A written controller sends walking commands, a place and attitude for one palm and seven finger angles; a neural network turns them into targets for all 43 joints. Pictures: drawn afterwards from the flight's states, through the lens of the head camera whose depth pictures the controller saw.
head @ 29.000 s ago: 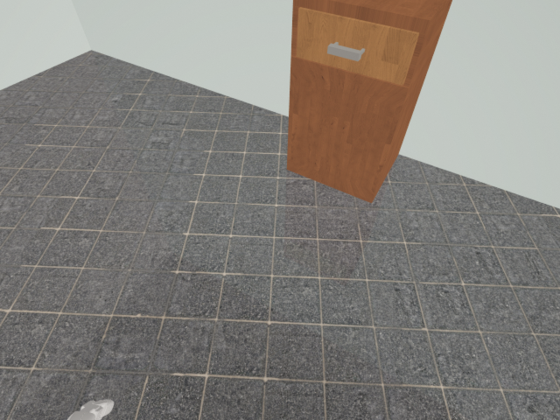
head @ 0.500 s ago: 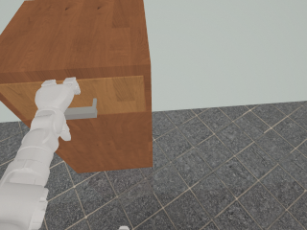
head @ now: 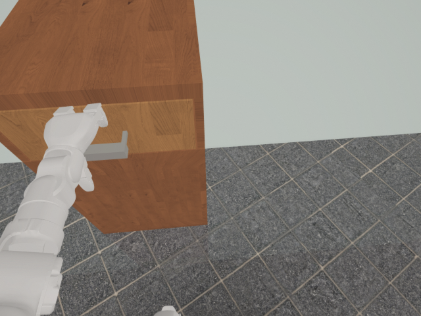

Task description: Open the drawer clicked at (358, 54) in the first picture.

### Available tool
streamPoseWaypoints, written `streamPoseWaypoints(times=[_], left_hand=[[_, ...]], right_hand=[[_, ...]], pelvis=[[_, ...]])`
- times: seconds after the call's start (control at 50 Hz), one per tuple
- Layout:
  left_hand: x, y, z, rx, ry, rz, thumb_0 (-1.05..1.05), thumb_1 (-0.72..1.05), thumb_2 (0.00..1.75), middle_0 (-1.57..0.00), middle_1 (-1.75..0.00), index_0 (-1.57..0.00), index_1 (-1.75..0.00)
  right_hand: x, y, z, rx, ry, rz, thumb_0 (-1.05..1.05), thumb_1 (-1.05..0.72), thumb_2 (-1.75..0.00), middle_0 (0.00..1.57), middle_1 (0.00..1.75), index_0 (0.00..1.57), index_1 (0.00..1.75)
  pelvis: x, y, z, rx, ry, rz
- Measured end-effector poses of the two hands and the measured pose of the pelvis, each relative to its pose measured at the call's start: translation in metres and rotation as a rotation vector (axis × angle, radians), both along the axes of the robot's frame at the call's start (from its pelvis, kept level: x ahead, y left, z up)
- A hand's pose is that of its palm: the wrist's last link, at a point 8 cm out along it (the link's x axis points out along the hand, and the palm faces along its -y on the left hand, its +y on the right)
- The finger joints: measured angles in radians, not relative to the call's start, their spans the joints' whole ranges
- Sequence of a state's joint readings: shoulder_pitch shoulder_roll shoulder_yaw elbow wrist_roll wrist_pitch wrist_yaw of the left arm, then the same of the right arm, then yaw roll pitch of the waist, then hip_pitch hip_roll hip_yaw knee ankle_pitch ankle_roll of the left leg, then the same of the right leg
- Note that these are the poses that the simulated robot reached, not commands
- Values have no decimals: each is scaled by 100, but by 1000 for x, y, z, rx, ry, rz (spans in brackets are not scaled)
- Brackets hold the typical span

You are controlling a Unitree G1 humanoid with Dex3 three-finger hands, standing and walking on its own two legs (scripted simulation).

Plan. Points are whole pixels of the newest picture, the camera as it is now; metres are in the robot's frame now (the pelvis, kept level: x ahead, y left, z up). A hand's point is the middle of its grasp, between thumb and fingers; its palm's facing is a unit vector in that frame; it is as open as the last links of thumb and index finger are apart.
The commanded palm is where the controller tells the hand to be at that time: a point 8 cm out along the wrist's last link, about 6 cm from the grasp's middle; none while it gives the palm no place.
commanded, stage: re-aim the fingers above the handle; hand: left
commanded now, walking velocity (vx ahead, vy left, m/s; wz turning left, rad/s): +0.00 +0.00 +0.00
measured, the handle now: (101, 144) +0.49 +0.26 -0.02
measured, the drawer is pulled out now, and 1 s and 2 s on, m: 0.00 0.00 0.00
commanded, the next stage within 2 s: lower the fingers behind the handle in 1.64 s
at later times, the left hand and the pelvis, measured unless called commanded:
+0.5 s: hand (85, 147) +0.44 +0.25 +0.04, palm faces -0.04 -0.02 -1.00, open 13.8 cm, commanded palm +0.42 +0.26 +0.10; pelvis -0.01 +0.00 +0.00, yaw +0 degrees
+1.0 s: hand (86, 148) +0.44 +0.25 +0.04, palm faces -0.03 -0.04 -1.00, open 13.8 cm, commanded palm +0.42 +0.26 +0.10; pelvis -0.01 +0.00 +0.00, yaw +0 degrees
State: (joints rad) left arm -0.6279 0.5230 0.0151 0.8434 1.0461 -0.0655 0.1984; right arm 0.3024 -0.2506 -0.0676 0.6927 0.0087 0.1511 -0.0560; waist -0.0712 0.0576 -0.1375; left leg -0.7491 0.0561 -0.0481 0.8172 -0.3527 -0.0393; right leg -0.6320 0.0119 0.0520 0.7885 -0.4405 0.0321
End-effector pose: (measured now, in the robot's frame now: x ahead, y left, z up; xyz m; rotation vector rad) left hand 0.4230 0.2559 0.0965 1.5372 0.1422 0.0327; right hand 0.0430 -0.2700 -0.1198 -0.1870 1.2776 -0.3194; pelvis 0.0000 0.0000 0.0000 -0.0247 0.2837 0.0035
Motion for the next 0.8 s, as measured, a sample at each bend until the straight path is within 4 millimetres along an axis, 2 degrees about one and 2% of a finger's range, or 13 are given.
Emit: streamPoseWaypoints(times=[0.14,0.28,0.42,0.58,0.72,0.8], left_hand=[[-6,2,2,-1,-16,-8,0,-49,30,-32,-120,-32,-120],[-13,3,-2,10,-7,-6,0,-49,30,-32,-120,-32,-120],[-8,-3,1,7,-27,-20,0,-49,30,-32,-120,-32,-120],[-1,-2,2,7,-12,4,0,-49,30,-32,-120,-32,-120],[-1,17,4,24,3,30,0,-49,30,-32,-120,-32,-120],[-6,18,6,18,1,13,0,-49,30,-32,-120,-32,-120]], right_hand=[[-7,5,-2,16,7,-9,0,-91,-90,21,30,20,30],[-7,7,-2,15,3,2,0,-91,-90,21,30,20,30],[-4,6,0,0,-15,15,0,-91,-90,21,30,20,30],[-9,5,1,0,-12,5,0,-91,-90,21,30,20,30],[-19,2,0,-9,17,-10,0,-91,-90,21,30,20,30],[-22,1,0,-10,35,-10,0,-91,-90,21,30,20,30]], pelvis=[[-1,2,0,1,-4,-7],[-5,3,0,0,-12,3],[-9,4,-1,-2,-9,8],[-9,3,-1,-1,-1,-2],[-8,3,-2,-2,6,-6],[-7,4,-2,-5,4,-3]])
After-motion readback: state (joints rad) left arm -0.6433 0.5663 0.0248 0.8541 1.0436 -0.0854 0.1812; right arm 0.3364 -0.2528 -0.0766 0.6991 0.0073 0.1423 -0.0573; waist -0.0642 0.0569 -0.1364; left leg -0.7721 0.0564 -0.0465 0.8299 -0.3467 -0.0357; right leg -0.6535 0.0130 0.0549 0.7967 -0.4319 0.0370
